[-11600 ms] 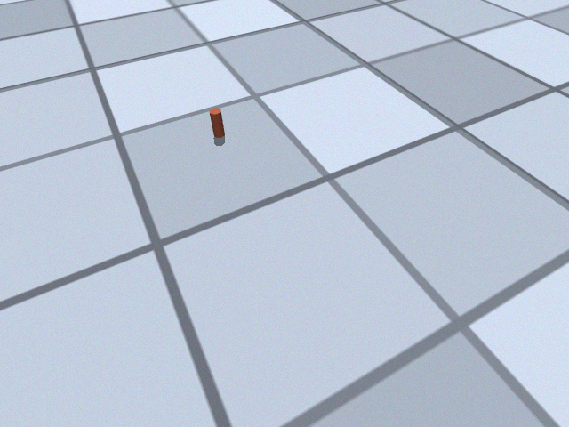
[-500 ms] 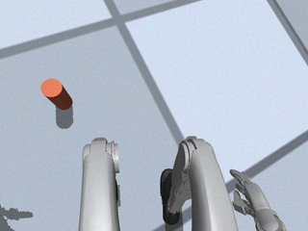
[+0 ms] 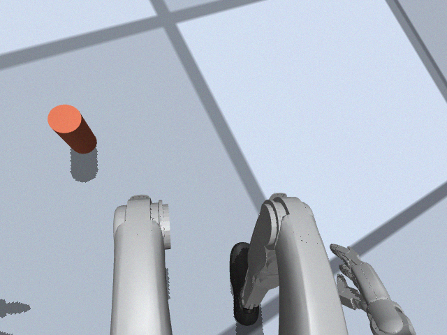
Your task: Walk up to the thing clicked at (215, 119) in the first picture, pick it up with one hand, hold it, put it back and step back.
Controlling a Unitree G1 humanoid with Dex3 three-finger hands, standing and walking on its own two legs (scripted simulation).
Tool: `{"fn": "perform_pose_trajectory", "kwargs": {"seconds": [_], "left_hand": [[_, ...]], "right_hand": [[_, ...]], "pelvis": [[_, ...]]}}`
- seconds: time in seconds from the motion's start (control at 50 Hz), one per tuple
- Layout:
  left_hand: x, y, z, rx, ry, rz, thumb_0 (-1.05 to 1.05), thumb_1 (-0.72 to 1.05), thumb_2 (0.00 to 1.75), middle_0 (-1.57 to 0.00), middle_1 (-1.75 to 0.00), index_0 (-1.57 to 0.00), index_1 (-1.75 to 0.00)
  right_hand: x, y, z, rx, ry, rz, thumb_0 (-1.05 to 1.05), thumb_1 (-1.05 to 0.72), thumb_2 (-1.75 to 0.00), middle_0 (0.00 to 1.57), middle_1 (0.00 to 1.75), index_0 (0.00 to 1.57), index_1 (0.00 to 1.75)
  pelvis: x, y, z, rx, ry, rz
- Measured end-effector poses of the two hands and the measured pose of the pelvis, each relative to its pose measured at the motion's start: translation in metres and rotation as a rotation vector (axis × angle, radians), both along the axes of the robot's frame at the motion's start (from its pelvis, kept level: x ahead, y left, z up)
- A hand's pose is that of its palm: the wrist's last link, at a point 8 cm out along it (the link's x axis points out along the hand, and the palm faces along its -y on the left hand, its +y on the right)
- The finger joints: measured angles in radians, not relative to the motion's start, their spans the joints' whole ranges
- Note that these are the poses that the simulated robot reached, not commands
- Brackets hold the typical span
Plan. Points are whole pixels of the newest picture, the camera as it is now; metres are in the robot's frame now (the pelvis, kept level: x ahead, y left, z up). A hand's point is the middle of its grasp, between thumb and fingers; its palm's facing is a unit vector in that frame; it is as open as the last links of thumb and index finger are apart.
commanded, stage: go down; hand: left
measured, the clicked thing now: (75, 131) +0.49 +0.33 -0.30
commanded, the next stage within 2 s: approach in 0.02 s
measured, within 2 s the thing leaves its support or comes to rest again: neither
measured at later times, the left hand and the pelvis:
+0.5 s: hand out of the picture +0.35 +0.46 -0.11, palm faces +0.46 -0.89 +0.01, open 17.6 cm; pelvis +0.00 +0.00 -0.04, yaw -2 degrees
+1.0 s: hand (46, 157) +0.41 +0.37 -0.27, palm faces +0.45 -0.89 +0.00, open 17.4 cm; pelvis -0.01 +0.01 -0.09, yaw -8 degrees
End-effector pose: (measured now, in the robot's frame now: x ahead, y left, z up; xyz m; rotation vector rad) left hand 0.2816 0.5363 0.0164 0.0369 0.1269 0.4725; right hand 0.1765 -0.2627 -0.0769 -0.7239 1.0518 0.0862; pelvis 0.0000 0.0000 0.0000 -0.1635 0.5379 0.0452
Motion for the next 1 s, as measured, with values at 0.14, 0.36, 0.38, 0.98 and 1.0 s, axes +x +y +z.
{"fn": "perform_pose_trajectory", "kwargs": {"seconds": [0.14,0.36,0.38,0.98,1.0], "left_hand": [[-0.001,0.004,-0.001,0.004,-0.007,0.007,-0.02,-0.56,0.13,-0.02,-0.15,-0.05,-0.12],[0.002,-0.001,-0.050,-0.036,-0.027,0.059,-0.01,-0.60,0.06,-0.05,-0.14,-0.07,-0.11],[0.004,-0.004,-0.060,-0.045,-0.018,0.058,-0.01,-0.60,0.06,-0.05,-0.14,-0.08,-0.11],[0.085,-0.120,-0.274,-0.094,0.041,-0.009,-0.02,-0.61,0.13,-0.04,-0.20,-0.10,-0.15],[0.087,-0.125,-0.278,-0.094,0.039,-0.001,-0.02,-0.61,0.13,-0.04,-0.21,-0.10,-0.15]], "right_hand": [[0.001,0.002,-0.001,-0.001,0.000,0.000,0.01,-0.89,-0.90,0.21,0.30,0.21,0.31],[0.002,0.001,-0.016,-0.028,0.037,0.066,0.01,-0.90,-0.90,0.21,0.30,0.21,0.31],[0.002,0.000,-0.018,-0.033,0.044,0.074,0.01,-0.90,-0.90,0.21,0.30,0.21,0.31],[-0.040,0.015,-0.027,-0.282,0.288,0.263,0.01,-0.89,-0.89,0.21,0.30,0.21,0.31],[-0.041,0.016,-0.026,-0.289,0.292,0.267,0.00,-0.89,-0.89,0.21,0.30,0.21,0.31]], "pelvis": [[0.001,0.002,-0.001,-0.006,0.001,0.001],[-0.002,0.000,-0.020,-0.006,-0.028,-0.011],[-0.003,0.000,-0.023,-0.007,-0.033,-0.013],[-0.015,0.012,-0.085,-0.132,-0.282,-0.083],[-0.015,0.012,-0.086,-0.137,-0.289,-0.084]]}}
